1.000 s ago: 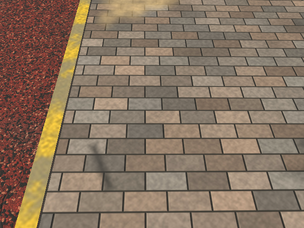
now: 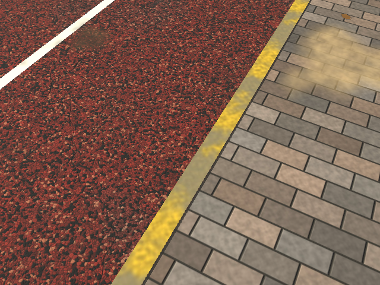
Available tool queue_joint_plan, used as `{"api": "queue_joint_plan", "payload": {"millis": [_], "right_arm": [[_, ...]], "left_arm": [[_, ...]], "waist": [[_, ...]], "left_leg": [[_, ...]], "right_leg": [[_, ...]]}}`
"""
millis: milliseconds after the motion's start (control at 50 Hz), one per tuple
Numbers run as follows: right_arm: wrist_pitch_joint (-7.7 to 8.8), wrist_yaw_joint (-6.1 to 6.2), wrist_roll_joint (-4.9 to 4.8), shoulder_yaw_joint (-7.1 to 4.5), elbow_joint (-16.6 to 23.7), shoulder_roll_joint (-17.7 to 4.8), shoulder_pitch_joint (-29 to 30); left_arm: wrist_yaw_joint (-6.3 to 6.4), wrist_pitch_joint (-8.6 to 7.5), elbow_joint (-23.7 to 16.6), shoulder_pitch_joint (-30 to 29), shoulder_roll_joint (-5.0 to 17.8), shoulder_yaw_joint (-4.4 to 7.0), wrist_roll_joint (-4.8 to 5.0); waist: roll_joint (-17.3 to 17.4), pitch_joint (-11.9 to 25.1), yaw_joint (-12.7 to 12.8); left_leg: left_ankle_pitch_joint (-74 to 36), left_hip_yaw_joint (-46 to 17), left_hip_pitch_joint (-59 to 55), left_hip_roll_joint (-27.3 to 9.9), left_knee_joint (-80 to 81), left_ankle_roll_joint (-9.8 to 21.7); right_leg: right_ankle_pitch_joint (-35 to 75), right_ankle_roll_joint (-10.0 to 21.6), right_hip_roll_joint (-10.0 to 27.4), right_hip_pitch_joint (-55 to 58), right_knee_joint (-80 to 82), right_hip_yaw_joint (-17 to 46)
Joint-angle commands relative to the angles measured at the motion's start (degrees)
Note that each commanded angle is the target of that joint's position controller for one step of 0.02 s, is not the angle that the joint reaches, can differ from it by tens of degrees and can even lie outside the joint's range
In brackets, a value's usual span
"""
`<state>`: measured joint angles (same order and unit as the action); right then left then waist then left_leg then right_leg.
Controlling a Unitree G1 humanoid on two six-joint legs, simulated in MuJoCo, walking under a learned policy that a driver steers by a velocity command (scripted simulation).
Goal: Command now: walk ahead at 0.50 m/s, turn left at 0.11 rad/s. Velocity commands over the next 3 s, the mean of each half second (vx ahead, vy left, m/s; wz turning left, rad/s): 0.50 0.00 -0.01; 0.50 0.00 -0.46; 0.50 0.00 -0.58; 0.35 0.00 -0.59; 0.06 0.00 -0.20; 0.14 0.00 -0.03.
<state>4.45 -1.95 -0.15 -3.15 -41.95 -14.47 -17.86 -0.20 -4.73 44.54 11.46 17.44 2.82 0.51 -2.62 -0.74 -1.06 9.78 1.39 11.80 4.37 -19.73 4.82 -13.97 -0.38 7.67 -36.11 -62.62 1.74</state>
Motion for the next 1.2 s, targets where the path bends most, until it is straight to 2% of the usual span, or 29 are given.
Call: {"api": "queue_joint_plan", "payload": {"millis": [20, 120, 200, 260, 280, 300, 320, 340, 360, 380, 400, 420, 460, 500, 580, 640, 700, 760, 800, 820, 840, 860, 880, 900, 940, 980, 1060, 1140, 1200], "right_arm": [[1.55, 0.85, -0.02, -1.91, 2.8, -7.8, 1.9], [0.81, 1.74, -0.49, -1.99, 0.1, -9.3, -2.1], [0.11, 1.93, -0.93, -2.24, -2.4, -10.4, -5.3], [-0.61, 2.33, -1.09, -2.57, -3.4, -11.3, -4.8], [-0.86, 2.42, -0.99, -2.67, -3.4, -11.8, -3.8], [-1.2, 2.5, -0.78, -2.43, -3.3, -11.4, -2.9], [-1.21, 2.65, -0.09, -1.48, -2.5, -9.4, -3.0], [-0.13, 2.25, -0.07, 0.37, -1.4, -3.4, -10.4], [1.2, 1.81, -0.24, 0.32, -2.2, -5.0, -9.6], [1.92, 1.37, -1.54, -0.88, -0.8, -9.5, -4.1], [2.33, 1.37, -1.58, -0.68, 0.5, -9.4, 0.6], [2.35, 1.6, -0.63, -0.72, 1.0, -8.7, 2.9], [1.45, 1.93, 0.29, -1.02, 0.8, -7.5, 1.2], [0.61, 2.35, 0.7, -0.81, 0.7, -6.1, 0.3], [0.65, 2.66, 0.73, -0.31, 3.4, -4.8, 9.2], [1.33, 1.96, 0.18, -0.03, 4.6, -4.1, 15.2], [2.11, 1.2, -0.44, -0.28, 6.0, -5.1, 19.6], [2.98, 0.79, -0.69, -1.16, 6.1, -7.4, 18.1], [3.43, 1.22, -0.27, -2.39, 3.9, -9.4, 9.7], [3.58, 1.77, 0.66, -3.35, 2.9, -12.6, 1.0], [2.68, 1.89, 1.24, -4.58, 1.5, -17.6, -4.0], [2.4, 1.58, 0.42, -3.9, 1.1, -13.7, -4.4], [2.31, 1.67, 0.16, -2.75, 1.8, -9.5, -2.0], [2.08, 1.63, 0.4, -2.08, 2.0, -7.8, 1.2], [1.81, 1.61, 0.76, -1.24, 1.5, -5.5, 5.1], [2.23, 1.61, 0.68, -1.59, 0.7, -6.1, 5.4], [2.47, 1.92, 0.64, -2.52, -1.3, -8.8, 4.6], [1.71, 2.35, 0.3, -2.77, -2.6, -10.5, 3.5], [0.95, 2.39, -0.45, -3.16, -3.9, -12.1, 1.3]], "left_arm": [[0.3, 0.36, -3.2, 0.7, 2.6, 0.76, -0.62], [-0.96, -0.59, -5.6, -8.7, 0.8, -0.09, -0.06], [-2.32, -1.16, -8.1, -14.0, 1.5, -0.11, 0.34], [-3.0, -1.57, -8.5, -12.2, 2.9, 0.31, 0.2], [-2.89, -1.64, -7.8, -9.1, 3.9, 0.81, 0.08], [-2.49, -1.62, -5.7, -1.8, 5.6, 1.91, -0.11], [-1.91, -1.54, -3.5, 8.0, 8.9, 3.03, -0.51], [-1.64, -1.33, -2.7, 14.1, 14.7, 4.41, -1.59], [-1.92, -1.09, -1.9, 15.9, 10.8, 3.35, -0.41], [-1.83, -0.93, -2.5, 11.6, 8.1, 2.39, 0.25], [-1.69, -0.58, -3.5, 7.4, 6.8, 1.94, 0.23], [-1.8, -0.36, -4.0, 4.2, 5.7, 1.6, -0.18], [-1.94, -0.57, -4.7, 1.7, 4.2, 1.1, -0.87], [-1.73, -1.09, -4.4, 2.1, 5.0, 1.48, -0.29], [-0.32, -0.71, -3.3, 5.2, 7.0, 2.37, 0.23], [0.37, -0.01, -2.5, 8.1, 8.0, 2.77, 0.77], [0.7, 0.75, -1.9, 10.8, 8.2, 2.96, 1.14], [1.09, 1.47, -2.2, 10.2, 8.4, 3.27, 0.98], [1.12, 1.82, -3.0, 9.2, 5.8, 2.51, 0.64], [0.91, 1.62, -4.3, 8.4, 2.1, 1.19, -0.08], [0.89, 0.72, -6.6, 14.8, -1.8, -0.02, 0.77], [0.97, 0.42, -6.0, 15.1, 3.5, 0.9, 1.95], [0.97, 0.75, -6.1, 10.3, 7.2, 1.98, 1.89], [0.97, 1.17, -6.5, 7.5, 6.9, 2.17, 1.35], [0.42, 1.89, -7.4, 5.7, 5.3, 2.42, 0.94], [-0.06, 2.7, -8.1, 5.6, 3.1, 2.07, 1.2], [-0.37, 3.24, -10.4, 1.8, 1.8, 1.7, 0.75], [-1.73, 2.72, -12.3, -4.9, 0.7, 1.11, 0.73], [-2.74, 2.72, -14.4, -9.6, 0.7, 0.96, 0.91]], "waist": [[5.3, 0.8, 1.8], [5.8, -1.8, -2.0], [6.1, -3.5, -3.6], [7.4, -2.2, -1.7], [8.0, -0.1, 0.3], [7.3, 4.4, 4.1], [4.7, 12.2, 7.9], [-9.3, 21.3, 6.2], [-13.0, 25.3, 7.2], [-8.5, 15.8, 6.9], [-3.3, 9.5, 5.8], [0.1, 4.9, 4.0], [-1.2, 3.2, 0.6], [-1.7, 3.1, -0.4], [-1.1, 0.6, 1.7], [-2.0, 0.1, 4.0], [-2.3, -0.2, 5.4], [-3.8, 0.5, 3.5], [-3.8, 4.5, -0.9], [2.0, 11.8, -4.8], [19.1, 18.0, -2.4], [18.7, 16.5, -3.2], [12.1, 9.9, -4.2], [8.6, 6.2, -3.2], [9.6, 1.6, -0.7], [9.9, 0.7, 0.2], [7.1, -0.2, 0.1], [6.3, -1.7, -2.2], [6.1, -3.4, -3.6]], "left_leg": [[-18.5, -10.8, -2.0, -15.4, 10.7, 10.7], [-12.6, -7.1, -4.5, -14.0, 11.1, 7.8], [-11.6, -8.7, -11.2, -17.3, 8.2, 7.3], [-19.0, -9.3, -15.2, -18.8, 3.9, 5.6], [-27.7, -8.5, -15.4, -18.0, 0.1, 4.8], [-36.2, -6.3, -14.1, -15.3, -8.5, 3.5], [-30.1, -3.9, -5.7, -12.3, -22.5, 1.5], [-4.1, -1.1, 18.1, -3.0, -46.5, -3.2], [22.1, -8.4, 27.0, -0.8, -54.6, -3.4], [19.6, -8.7, 32.9, -4.5, -58.3, -2.9], [14.5, -6.8, 33.0, -7.3, -56.1, -2.4], [10.8, -5.8, 31.1, -9.1, -51.7, -2.6], [6.9, -6.1, 24.3, -10.9, -45.9, -3.3], [5.2, -5.2, 22.4, -10.7, -41.7, -4.8], [-6.6, -5.1, 23.4, -9.5, -26.1, -6.9], [-13.1, -4.8, 20.0, -7.1, -16.0, -7.5], [-12.6, -5.5, 17.9, -5.7, -11.0, -7.4], [-7.3, -6.0, 12.8, -5.2, -7.2, -5.9], [-5.3, -5.3, -0.2, -6.2, -4.0, -3.3], [-2.6, -13.7, -14.0, -15.5, -4.7, 0.4], [4.7, -36.5, -31.6, -28.2, -1.3, 8.9], [16.2, -44.9, -30.6, -29.7, 1.7, 10.5], [16.1, -36.3, -24.7, -27.0, 2.4, 8.1], [9.9, -28.4, -18.3, -24.1, 3.3, 6.2], [1.0, -18.7, -9.4, -20.1, 6.5, 4.8], [-4.1, -13.1, -5.9, -19.0, 9.0, 5.1], [-12.8, -5.7, -6.6, -19.8, 10.7, 6.2], [-14.1, 1.6, -7.9, -18.8, 10.5, 4.5], [-14.0, 4.1, -11.3, -20.0, 9.8, 3.5]], "right_leg": [[8.2, -1.4, 1.4, -4.0, 5.8, 1.1], [20.9, -0.5, -1.3, -2.4, 23.6, -0.9], [17.6, 1.3, -2.8, -3.8, 29.8, -0.8], [11.2, 3.7, -4.3, 0.2, 32.6, -1.6], [9.7, 4.8, -6.1, 5.6, 33.4, -3.2], [10.7, 6.4, -8.2, 15.8, 34.6, -5.1], [14.6, 9.3, -3.0, 32.3, 32.0, 0.0], [7.0, 18.6, 12.1, 55.8, 34.6, 26.0], [0.5, 20.9, 14.7, 59.6, 43.9, 42.4], [-4.1, 17.8, 12.6, 53.1, 44.8, 35.3], [-2.0, 16.1, 10.1, 44.1, 45.6, 27.8], [3.0, 15.3, 7.8, 35.5, 47.3, 22.8], [9.5, 14.9, 4.6, 26.8, 50.5, 18.2], [13.3, 16.1, 3.4, 23.8, 52.4, 14.8], [13.1, 14.7, 1.2, 22.4, 53.4, 10.8], [10.1, 13.2, 0.4, 22.5, 52.0, 10.6], [7.1, 12.9, 1.7, 24.8, 49.1, 13.9], [5.5, 11.3, 2.8, 27.2, 44.3, 18.5], [7.2, 8.7, -1.1, 24.5, 35.9, 17.7], [1.9, 6.4, -5.0, 17.6, 20.4, 13.1], [-18.3, 3.1, -12.4, -2.3, 2.3, 5.2], [-19.6, 2.4, -8.6, -10.8, -7.5, 6.9], [-14.3, 2.2, -6.3, -12.4, -10.5, 7.4], [-9.7, 1.7, -4.5, -10.6, -9.9, 6.0], [-4.6, 1.1, -1.9, -7.1, -5.9, 5.6], [-2.3, 0.6, -1.3, -5.0, -4.3, 4.1], [4.9, -0.5, -0.8, -7.2, 3.4, 3.9], [14.6, 0.4, -1.5, -4.4, 15.9, 0.7], [13.8, 1.8, -2.2, -3.5, 21.7, -1.8]]}}
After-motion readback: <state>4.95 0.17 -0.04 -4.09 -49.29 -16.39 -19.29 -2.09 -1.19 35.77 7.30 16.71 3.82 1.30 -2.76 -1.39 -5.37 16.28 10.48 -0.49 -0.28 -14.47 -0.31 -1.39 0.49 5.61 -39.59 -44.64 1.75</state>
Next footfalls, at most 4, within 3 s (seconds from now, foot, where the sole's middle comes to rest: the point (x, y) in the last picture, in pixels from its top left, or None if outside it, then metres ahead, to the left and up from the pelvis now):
0.32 right None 0.35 -0.15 -0.78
0.82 left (173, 250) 0.61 0.05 -0.78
1.34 right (264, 212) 0.77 -0.30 -0.78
1.82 left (260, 145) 1.11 -0.34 -0.78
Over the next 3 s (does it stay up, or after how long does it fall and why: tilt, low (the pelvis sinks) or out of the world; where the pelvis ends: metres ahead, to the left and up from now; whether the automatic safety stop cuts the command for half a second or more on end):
stays up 1.02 -0.41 -0.01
